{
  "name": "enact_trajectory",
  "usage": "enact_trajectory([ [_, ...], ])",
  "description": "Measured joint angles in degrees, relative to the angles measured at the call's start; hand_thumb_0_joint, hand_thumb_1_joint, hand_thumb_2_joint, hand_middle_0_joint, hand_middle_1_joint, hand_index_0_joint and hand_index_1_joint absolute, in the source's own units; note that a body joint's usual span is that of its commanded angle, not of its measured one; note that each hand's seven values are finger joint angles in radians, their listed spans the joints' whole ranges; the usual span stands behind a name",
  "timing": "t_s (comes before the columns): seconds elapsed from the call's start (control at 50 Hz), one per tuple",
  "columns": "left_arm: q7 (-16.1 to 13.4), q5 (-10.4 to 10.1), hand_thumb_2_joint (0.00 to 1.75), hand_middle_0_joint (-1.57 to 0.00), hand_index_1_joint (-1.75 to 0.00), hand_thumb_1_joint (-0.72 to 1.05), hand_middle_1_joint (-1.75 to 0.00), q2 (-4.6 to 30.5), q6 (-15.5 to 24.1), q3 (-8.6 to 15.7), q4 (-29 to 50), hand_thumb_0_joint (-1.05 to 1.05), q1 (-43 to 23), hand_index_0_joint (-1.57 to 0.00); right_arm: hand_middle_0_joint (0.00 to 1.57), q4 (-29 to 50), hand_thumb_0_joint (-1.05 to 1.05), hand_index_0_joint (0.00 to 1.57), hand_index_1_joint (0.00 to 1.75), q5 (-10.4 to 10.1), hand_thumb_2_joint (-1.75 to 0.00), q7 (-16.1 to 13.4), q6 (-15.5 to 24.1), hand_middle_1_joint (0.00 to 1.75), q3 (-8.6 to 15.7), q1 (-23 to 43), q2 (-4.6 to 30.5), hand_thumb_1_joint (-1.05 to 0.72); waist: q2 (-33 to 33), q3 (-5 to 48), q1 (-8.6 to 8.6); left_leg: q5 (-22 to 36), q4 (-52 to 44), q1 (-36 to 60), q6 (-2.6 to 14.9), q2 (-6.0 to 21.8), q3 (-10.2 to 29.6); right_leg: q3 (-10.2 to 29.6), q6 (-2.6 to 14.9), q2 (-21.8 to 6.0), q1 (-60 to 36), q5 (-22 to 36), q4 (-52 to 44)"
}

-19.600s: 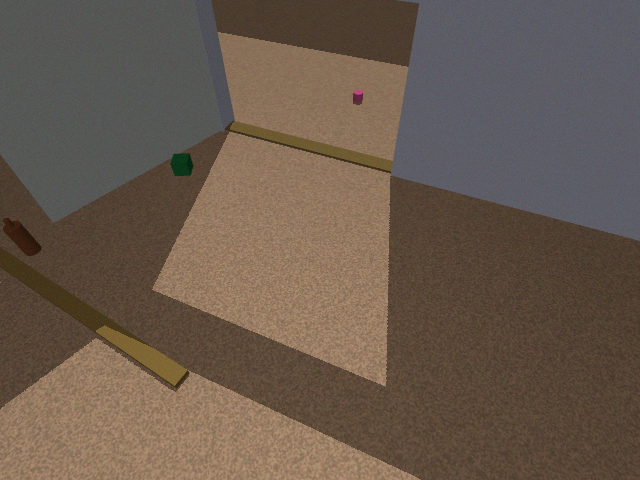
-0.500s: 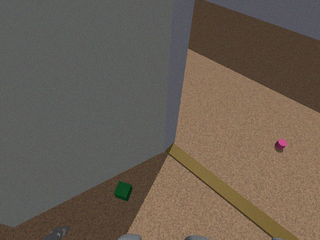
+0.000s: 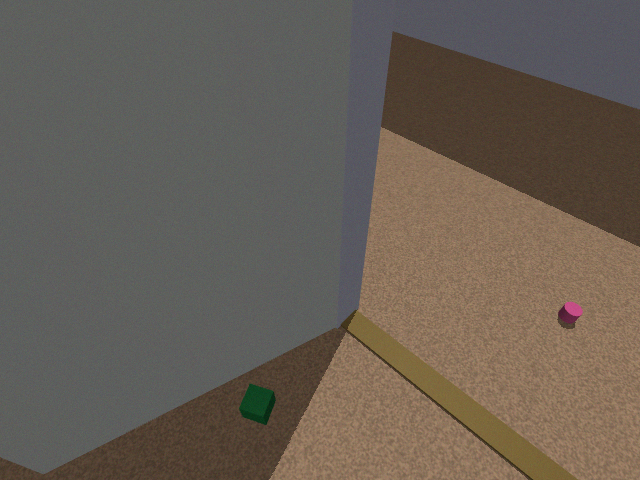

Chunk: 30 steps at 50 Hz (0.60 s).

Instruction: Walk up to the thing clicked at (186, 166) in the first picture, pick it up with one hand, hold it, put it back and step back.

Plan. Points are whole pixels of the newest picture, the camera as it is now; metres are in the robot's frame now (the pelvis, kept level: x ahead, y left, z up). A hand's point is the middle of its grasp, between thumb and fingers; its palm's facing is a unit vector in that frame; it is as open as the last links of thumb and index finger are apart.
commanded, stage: stand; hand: left
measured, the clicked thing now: (258, 404) +0.45 +0.23 -0.74
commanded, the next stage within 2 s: rise first in 1.56 s
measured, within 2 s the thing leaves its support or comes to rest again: neither
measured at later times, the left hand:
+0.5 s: hand out of the picture +0.10 +0.24 -0.15, palm faces -0.03 -0.94 -0.34, open 7.3 cm
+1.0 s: hand out of the picture +0.09 +0.24 -0.15, palm faces -0.02 -0.94 -0.35, open 7.3 cm
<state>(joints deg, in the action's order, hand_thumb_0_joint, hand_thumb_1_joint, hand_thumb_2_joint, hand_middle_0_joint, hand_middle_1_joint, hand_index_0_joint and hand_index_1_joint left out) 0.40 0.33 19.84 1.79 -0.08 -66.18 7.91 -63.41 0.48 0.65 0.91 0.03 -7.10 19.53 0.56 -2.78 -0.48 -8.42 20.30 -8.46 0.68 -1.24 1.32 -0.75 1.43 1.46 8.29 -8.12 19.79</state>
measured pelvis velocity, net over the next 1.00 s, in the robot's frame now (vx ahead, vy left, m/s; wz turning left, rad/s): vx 0.02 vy -0.01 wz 0.00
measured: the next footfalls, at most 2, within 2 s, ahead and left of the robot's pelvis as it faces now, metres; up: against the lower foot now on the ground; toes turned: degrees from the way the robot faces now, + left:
none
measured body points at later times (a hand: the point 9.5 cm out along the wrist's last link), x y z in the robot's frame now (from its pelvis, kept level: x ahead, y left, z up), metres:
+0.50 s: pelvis +0.01 +0.00 +0.00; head +0.01 -0.01 +0.45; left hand +0.10 +0.29 -0.13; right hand +0.08 -0.30 -0.14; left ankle +0.03 +0.11 -0.75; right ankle +0.03 -0.10 -0.75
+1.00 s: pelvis +0.02 -0.01 +0.00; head +0.02 -0.02 +0.45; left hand +0.09 +0.29 -0.13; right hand +0.09 -0.31 -0.14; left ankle +0.03 +0.11 -0.75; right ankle +0.03 -0.10 -0.75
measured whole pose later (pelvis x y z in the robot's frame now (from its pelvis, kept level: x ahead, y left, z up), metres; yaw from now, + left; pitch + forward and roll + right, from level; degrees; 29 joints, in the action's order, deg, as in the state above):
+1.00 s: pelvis +0.02 -0.01 +0.00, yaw +0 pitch -3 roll +0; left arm 0.2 0.5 19.3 1.2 -0.3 -66.4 6.2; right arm -66.0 0.4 0.1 0.7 -0.5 -6.4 20.2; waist 0.9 -2.1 0.3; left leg -8.3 17.6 -6.8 -0.4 -0.3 1.6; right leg -0.8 2.4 2.4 7.0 -8.3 17.7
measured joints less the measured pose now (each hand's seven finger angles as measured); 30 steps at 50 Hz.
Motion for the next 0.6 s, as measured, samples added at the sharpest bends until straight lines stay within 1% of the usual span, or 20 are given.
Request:
enact_trajectory([
  [0.36, -0.23, 0.00, 0.89, -0.21, -0.30, 0.91, -0.30, -0.82, -0.01, -0.37, -0.32, 0.00, -1.77, -0.20, 0.20, -2.63, 0.01, 0.21, 0.30, -0.16, -0.90, -0.36, -0.12, 0.30, -0.21, 0.40, 0.23, -0.91, -0.01, 0.41, 0.92, -0.11, -1.18, 0.91, -0.32, 0.48, -0.28, 0.35, 0.27, 0.48, -0.87, 0.19, -1.41],
  [0.6, -0.31, 0.00, 0.89, -0.21, -0.30, 0.91, -0.30, -0.37, -0.13, -0.14, 0.00, 0.00, -2.43, -0.20, 0.20, -2.64, 0.01, 0.21, 0.30, -0.08, -0.90, -0.39, -0.02, 0.30, -0.44, 0.74, 0.37, -0.91, 0.27, 0.49, 0.93, 0.14, -2.18, 1.37, -0.51, 0.51, -0.24, 0.35, 0.42, 0.50, -1.03, 0.11, -1.78],
])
